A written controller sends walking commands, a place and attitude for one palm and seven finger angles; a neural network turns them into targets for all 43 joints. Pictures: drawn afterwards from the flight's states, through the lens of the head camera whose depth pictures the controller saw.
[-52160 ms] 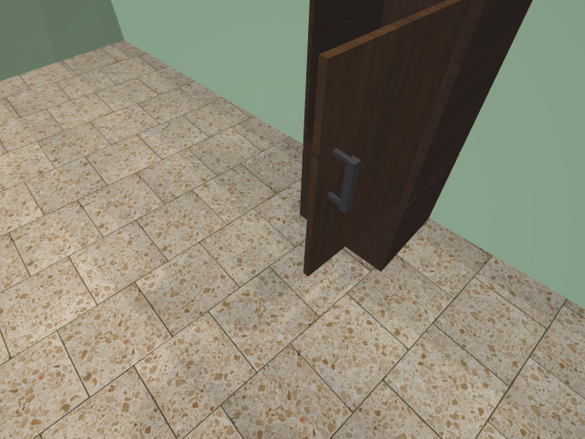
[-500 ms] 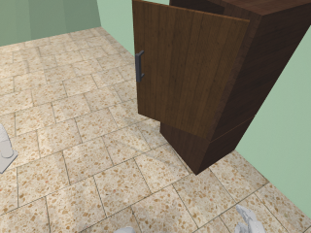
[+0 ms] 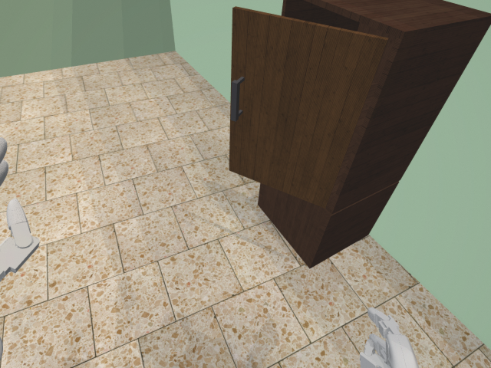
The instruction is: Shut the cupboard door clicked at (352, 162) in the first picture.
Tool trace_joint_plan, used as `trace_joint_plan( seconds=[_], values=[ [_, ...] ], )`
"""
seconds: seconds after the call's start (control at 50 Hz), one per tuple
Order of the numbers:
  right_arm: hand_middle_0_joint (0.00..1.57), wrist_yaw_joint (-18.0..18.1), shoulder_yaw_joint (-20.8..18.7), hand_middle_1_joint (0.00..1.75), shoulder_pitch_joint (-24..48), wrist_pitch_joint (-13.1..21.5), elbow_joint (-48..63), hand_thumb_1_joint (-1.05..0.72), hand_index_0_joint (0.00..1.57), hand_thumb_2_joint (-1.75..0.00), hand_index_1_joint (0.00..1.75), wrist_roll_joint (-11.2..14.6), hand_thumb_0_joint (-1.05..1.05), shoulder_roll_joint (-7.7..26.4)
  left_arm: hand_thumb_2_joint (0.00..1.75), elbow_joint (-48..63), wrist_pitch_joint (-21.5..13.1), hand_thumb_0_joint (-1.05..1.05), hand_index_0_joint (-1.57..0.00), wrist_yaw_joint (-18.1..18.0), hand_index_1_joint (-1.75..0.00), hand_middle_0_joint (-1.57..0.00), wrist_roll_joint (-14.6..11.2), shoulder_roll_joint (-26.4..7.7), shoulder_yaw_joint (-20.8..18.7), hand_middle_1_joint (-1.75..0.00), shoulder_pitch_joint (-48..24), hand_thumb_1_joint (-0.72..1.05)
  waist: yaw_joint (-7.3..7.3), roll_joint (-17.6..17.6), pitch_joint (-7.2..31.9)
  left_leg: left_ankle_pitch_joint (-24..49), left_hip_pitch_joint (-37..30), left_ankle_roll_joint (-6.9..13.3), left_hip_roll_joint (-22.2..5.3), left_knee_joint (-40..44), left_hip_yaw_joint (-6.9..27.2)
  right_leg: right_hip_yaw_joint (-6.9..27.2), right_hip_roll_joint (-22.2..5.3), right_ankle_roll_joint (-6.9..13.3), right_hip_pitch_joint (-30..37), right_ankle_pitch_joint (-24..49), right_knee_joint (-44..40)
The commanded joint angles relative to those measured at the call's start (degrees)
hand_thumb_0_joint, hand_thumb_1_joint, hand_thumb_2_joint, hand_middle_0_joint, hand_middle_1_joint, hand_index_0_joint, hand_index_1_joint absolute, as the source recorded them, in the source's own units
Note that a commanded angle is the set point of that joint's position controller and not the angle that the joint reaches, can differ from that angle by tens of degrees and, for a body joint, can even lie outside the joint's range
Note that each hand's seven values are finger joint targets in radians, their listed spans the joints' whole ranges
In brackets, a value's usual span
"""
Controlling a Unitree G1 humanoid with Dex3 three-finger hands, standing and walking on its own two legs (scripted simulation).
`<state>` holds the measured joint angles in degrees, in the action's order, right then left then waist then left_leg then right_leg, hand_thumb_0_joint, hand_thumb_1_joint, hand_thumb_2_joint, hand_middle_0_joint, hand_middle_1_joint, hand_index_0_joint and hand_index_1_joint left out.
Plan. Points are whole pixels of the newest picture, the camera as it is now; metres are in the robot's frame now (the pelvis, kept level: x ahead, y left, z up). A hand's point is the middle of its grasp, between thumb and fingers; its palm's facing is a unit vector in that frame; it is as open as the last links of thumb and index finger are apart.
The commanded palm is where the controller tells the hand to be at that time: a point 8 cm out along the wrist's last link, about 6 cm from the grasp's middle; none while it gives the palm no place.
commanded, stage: stop stepping back and stand still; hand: left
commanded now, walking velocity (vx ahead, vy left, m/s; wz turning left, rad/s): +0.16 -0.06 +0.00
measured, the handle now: (238, 99) +0.89 +0.09 +0.01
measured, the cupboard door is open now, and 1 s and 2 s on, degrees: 32 32 32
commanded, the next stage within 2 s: let the arm hang, fingers relaxed in 1.26 s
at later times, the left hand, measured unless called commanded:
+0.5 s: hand out of the picture +0.12 +0.29 +0.18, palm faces +0.46 -0.79 -0.40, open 7.4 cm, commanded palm +0.07 +0.32 +0.19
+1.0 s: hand (5, 268) +0.18 +0.30 +0.16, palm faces +0.36 -0.80 -0.48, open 7.4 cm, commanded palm +0.12 +0.33 +0.19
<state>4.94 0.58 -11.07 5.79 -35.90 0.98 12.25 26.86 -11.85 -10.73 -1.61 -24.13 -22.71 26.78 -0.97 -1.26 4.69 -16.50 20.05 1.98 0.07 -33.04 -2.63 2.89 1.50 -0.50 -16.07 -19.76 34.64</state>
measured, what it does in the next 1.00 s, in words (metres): steps on the spot: right foot, then left foot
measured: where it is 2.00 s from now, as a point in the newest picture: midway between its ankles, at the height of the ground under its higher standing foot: outside the picture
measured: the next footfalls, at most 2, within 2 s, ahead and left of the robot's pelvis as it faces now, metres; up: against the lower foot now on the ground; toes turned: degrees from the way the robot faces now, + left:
right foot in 0.30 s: -0.03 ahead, -0.04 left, +0.00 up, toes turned -9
left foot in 0.58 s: +0.01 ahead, +0.17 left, +0.00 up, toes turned +2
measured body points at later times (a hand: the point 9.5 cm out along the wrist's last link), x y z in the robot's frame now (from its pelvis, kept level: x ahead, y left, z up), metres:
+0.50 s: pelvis -0.08 +0.03 +0.01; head -0.12 +0.04 +0.46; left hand +0.09 +0.33 +0.20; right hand +0.00 -0.23 -0.09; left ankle -0.02 +0.15 -0.69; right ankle -0.11 -0.07 -0.73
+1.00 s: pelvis -0.04 +0.05 +0.01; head -0.03 +0.05 +0.46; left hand +0.16 +0.34 +0.18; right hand +0.08 -0.19 -0.09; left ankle -0.03 +0.17 -0.73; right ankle -0.07 -0.04 -0.73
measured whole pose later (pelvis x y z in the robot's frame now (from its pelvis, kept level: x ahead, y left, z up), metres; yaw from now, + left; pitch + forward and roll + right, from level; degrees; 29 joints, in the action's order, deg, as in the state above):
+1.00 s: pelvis -0.04 +0.05 +0.01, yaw -6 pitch +1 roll +0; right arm 3.3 1.7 -13.2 3.4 -37.4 0.6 10.3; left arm 25.7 -9.0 -10.4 -2.8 -23.5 -24.0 33.2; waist 0.7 0.1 0.8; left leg -16.8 16.4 -0.7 -4.2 -32.2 -6.3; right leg -4.5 1.4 2.7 -14.2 -17.5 30.4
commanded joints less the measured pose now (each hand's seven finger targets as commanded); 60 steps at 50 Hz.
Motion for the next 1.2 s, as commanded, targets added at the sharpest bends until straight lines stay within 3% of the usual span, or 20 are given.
trace_joint_plan(
  seconds=[0.0, 0.02, 0.1, 0.2, 0.24, 0.28, 0.3, 0.32, 0.36, 0.44, 0.52, 0.54, 0.56, 0.58, 0.62, 0.74, 0.86, 0.94, 1.04, 1.18],
  values=[
    [0.20, 0.58, -3.00, 0.30, 2.34, 1.87, 9.11, -0.90, 0.20, -0.90, 0.30, 0.82, 0.00, 7.77, 0.90, 2.52, -1.55, 0.00, -0.20, -0.36, -0.30, -0.20, -0.62, -8.95, -6.69, -0.30, 0.00, 0.90, 1.46, -1.40, -0.38, 10.46, -7.30, 0.28, -6.13, 8.36, 5.33, 6.07, -2.75, 1.61, -0.98, 15.86, -9.64],
    [0.20, 0.28, -2.31, 0.30, 2.84, 1.60, 8.99, -0.90, 0.20, -0.90, 0.30, 0.28, 0.00, 7.56, 0.90, 5.06, -1.57, 0.00, -0.20, -0.05, -0.30, -0.20, -1.27, -10.71, -8.67, -0.30, 1.51, 0.90, 1.63, 6.26, 2.32, 5.61, -6.51, -0.17, -7.29, 12.42, 6.39, 3.18, -2.60, 1.03, -0.14, 11.73, -7.29],
    [0.20, 0.59, -1.75, 0.30, 3.49, 1.58, 10.28, -0.90, 0.20, -0.90, 0.30, -0.27, 0.00, 6.99, 0.90, 10.45, -1.39, 0.00, -0.20, 0.11, -0.30, -0.20, 0.19, -8.17, -6.24, -0.30, -1.79, 0.90, 1.53, 16.57, -5.12, -35.11, 11.29, 0.09, -14.66, 31.90, 15.06, -4.82, 2.85, -0.85, 6.35, -1.36, 4.56],
    [0.20, 0.46, -2.32, 0.30, 2.65, 2.27, 10.38, -0.90, 0.20, -0.90, 0.30, -1.27, 0.00, 6.41, 0.90, 15.37, -0.33, 0.00, -0.20, -0.67, -0.30, -0.20, 0.59, -9.38, -5.95, -0.30, -1.65, 0.90, 1.70, 12.98, -1.39, -24.72, 4.47, -0.51, -10.15, 21.51, 6.20, -8.97, 2.71, 2.45, 8.87, -4.20, -5.86],
    [0.20, 0.43, -2.39, 0.30, 2.44, 1.71, 10.06, -0.90, 0.20, -0.90, 0.30, -1.63, 0.00, 6.17, 0.90, 16.02, -0.01, 0.00, -0.20, -0.91, -0.30, -0.20, 0.31, -10.20, -6.80, -0.30, 0.10, 0.90, 1.89, 9.78, 0.61, -16.50, 4.31, -0.93, -6.05, 9.20, 2.34, -2.02, -1.88, 6.16, 10.26, -5.18, -11.33],
    [0.20, -0.05, -2.92, 0.30, 1.65, 0.49, 8.87, -0.90, 0.20, -0.90, 0.30, -2.01, 0.00, 5.99, 0.90, 16.22, -0.24, 0.00, -0.20, -1.11, -0.30, -0.20, 0.03, -12.89, -9.31, -0.30, -0.31, 0.90, 1.37, -3.81, 0.22, -6.17, 13.27, -1.92, -1.81, -14.74, -0.90, 23.87, -17.68, 14.40, 8.91, -14.88, -22.55],
    [0.20, -0.50, -3.15, 0.30, 1.61, 0.64, 7.78, -0.90, 0.20, -0.90, 0.30, -2.07, 0.00, 6.72, 0.90, 16.69, -1.53, 0.00, -0.20, -1.31, -0.30, -0.20, -0.38, -13.84, -10.20, -0.30, -2.53, 0.90, 0.99, -4.59, -1.70, -5.21, 17.73, -2.58, -1.89, -22.65, 0.82, 26.13, -22.10, 17.34, 9.94, -7.73, -24.38],
    [0.20, -0.74, -3.50, 0.30, 1.21, 1.01, 7.60, -0.90, 0.20, -0.90, 0.30, -1.95, 0.00, 6.89, 0.90, 13.35, -2.47, 0.00, -0.20, -1.63, -0.30, -0.20, -0.53, -13.51, -11.61, -0.30, -0.78, 0.90, 1.36, -3.93, 0.26, -6.62, 19.39, -2.93, -2.45, -25.79, 2.25, 24.98, -21.84, 17.34, 12.16, -0.96, -22.45],
    [0.20, -0.83, -3.95, 0.30, 0.52, 0.07, 8.12, -0.90, 0.20, -0.90, 0.30, -0.82, 0.00, 6.59, 0.90, 8.26, -1.20, 0.00, -0.20, -1.09, -0.30, -0.20, -0.55, -9.36, -7.77, -0.30, 1.35, 0.90, 1.76, -5.71, -4.00, -4.44, 17.49, -2.84, -4.42, -24.47, 4.55, 21.74, -18.60, 15.03, 3.70, -12.77, -22.32],
    [0.20, 0.51, -2.57, 0.30, 3.29, 0.15, 6.53, -0.90, 0.20, -0.90, 0.30, -1.42, 0.00, 5.59, 0.90, 5.12, -2.34, 0.00, -0.20, -0.60, -0.30, -0.20, 0.21, -9.91, -6.25, -0.30, -5.12, 0.90, 1.70, -5.31, -10.45, -3.32, 2.20, -1.47, -4.57, -11.12, -0.72, 10.27, -14.76, 10.84, -12.27, -20.86, -23.21],
    [0.20, 1.86, -3.00, 0.30, 1.82, 2.59, 6.37, -0.90, 0.20, -0.90, 0.30, -1.50, 0.00, 6.55, 0.90, 8.78, -2.95, 0.00, -0.20, -0.87, -0.30, -0.20, 0.59, -9.39, -4.02, -0.30, -9.06, 0.90, 2.24, 1.40, -8.18, -4.27, -10.52, -0.76, -2.05, 3.40, -4.26, 4.43, -9.51, 7.95, -11.56, -17.36, -13.78],
    [0.20, 1.89, -3.12, 0.30, 0.72, 3.07, 6.55, -0.90, 0.20, -0.90, 0.30, -1.61, 0.00, 7.26, 0.90, 10.96, -3.20, 0.00, -0.20, -0.92, -0.30, -0.20, 0.49, -10.17, -5.20, -0.30, -7.76, 0.90, 2.38, 7.09, -6.29, -8.48, -13.62, 1.16, -5.38, 8.91, 2.05, 2.79, -6.50, 5.97, -12.48, -13.63, -5.28],
    [0.20, 1.68, -3.23, 0.30, 1.03, 3.30, 7.16, -0.90, 0.20, -0.90, 0.30, -1.64, 0.00, 8.48, 0.90, 13.93, -3.62, 0.00, -0.20, -0.99, -0.30, -0.20, 0.29, -9.81, -5.94, -0.30, -6.75, 0.90, 2.43, 17.34, -5.36, -10.65, -16.87, 4.55, -14.09, 14.92, 16.76, -1.69, -1.18, 2.99, -17.01, -9.51, 5.56],
    [0.20, 1.26, -2.73, 0.30, 1.23, 3.60, 7.81, -0.90, 0.20, -0.90, 0.30, -1.39, 0.00, 7.49, 0.90, 16.36, -4.31, 0.00, -0.20, -1.23, -0.30, -0.20, 0.43, -11.23, -7.37, -0.30, -6.29, 0.90, 2.13, 18.30, -4.57, -6.81, -16.71, 7.60, -20.65, 19.00, 24.76, -5.40, 0.01, 1.27, -17.78, -9.54, 13.17],
    [0.20, 0.91, -2.73, 0.30, 1.66, 4.16, 6.30, -0.90, 0.20, -0.90, 0.30, -2.15, 0.00, 6.37, 0.90, 16.46, -4.67, 0.00, -0.20, -0.70, -0.30, -0.20, 0.26, -16.46, -12.90, -0.30, -3.29, 0.90, 1.63, 14.13, -2.19, -12.21, -8.22, 7.69, -20.91, 21.74, 23.20, -2.33, -2.11, 0.65, -11.60, -8.05, 18.54],
    [0.20, -1.20, -1.87, 0.30, 1.65, 3.56, 7.30, -0.90, 0.20, -0.90, 0.30, -1.18, 0.00, 5.86, 0.90, 15.78, -2.66, 0.00, -0.20, -0.27, -0.30, -0.20, -0.86, -11.27, -10.44, -0.30, 5.36, 0.90, 1.78, 12.13, -0.90, -4.12, 1.17, 1.49, -13.99, 12.72, 3.19, -7.44, -1.04, 0.24, 7.41, 4.53, -5.39],
    [0.20, -1.68, -2.52, 0.30, -0.11, 1.17, 7.52, -0.90, 0.20, -0.90, 0.30, -0.31, 0.00, 5.00, 0.90, 7.41, -0.48, 0.00, -0.20, -0.41, -0.30, -0.20, -2.02, -9.28, -9.21, -0.30, 6.07, 0.90, 2.59, -5.13, 1.23, 0.37, -1.43, -2.47, -4.64, -1.55, -1.45, 10.19, -11.83, 6.08, 4.46, 17.96, -14.21],
    [0.20, -0.93, -1.79, 0.30, 1.74, 0.19, 7.71, -0.90, 0.20, -0.90, 0.30, -0.30, 0.00, 4.54, 0.90, 9.14, -0.36, 0.00, -0.20, -0.94, -0.30, -0.20, -1.33, -10.08, -8.62, -0.30, 4.52, 0.90, 2.34, -3.65, 3.35, 7.54, -4.48, -1.90, -4.60, 3.68, -0.34, 4.44, -10.76, 4.29, 8.19, 29.61, -10.45],
    [0.20, 0.23, -1.78, 0.30, 3.43, 0.30, 8.67, -0.90, 0.20, -0.90, 0.30, -0.35, 0.00, 4.87, 0.90, 15.22, -1.10, 0.00, -0.20, -0.92, -0.30, -0.20, -0.55, -11.28, -8.24, -0.30, 1.14, 0.90, 1.78, 5.84, 4.82, 26.81, -10.57, -0.91, -7.89, 5.20, 0.75, -1.51, -6.12, 0.99, 7.92, 34.46, -6.28],
    [0.20, -0.21, -2.31, 0.30, 2.58, -0.39, 10.08, -0.90, 0.20, -0.90, 0.30, -0.05, 0.00, 5.25, 0.90, 14.64, -1.51, 0.00, -0.20, -1.15, -0.30, -0.20, -1.11, -11.00, -9.91, -0.30, 6.91, 0.90, 1.83, 8.12, 5.33, 24.31, -7.32, -1.93, -7.11, 5.25, 0.05, -1.38, -5.83, 1.67, 10.78, 33.64, -6.92]
  ],
)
